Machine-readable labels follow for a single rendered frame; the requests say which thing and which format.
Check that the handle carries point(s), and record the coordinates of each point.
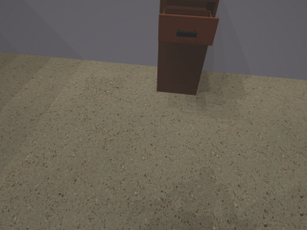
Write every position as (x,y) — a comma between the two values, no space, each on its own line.
(187,33)

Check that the drawer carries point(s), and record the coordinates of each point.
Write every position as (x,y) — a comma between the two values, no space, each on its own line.
(187,20)

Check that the cabinet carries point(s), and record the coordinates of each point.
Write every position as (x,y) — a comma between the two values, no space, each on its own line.
(179,65)

